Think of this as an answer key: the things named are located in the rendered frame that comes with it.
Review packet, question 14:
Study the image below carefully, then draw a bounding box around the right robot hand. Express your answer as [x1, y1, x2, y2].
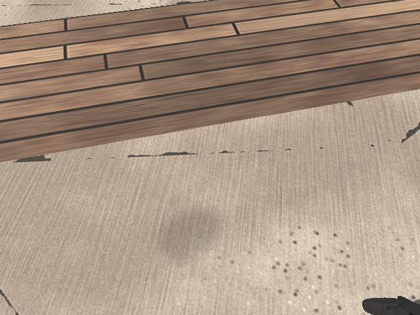
[362, 296, 420, 315]

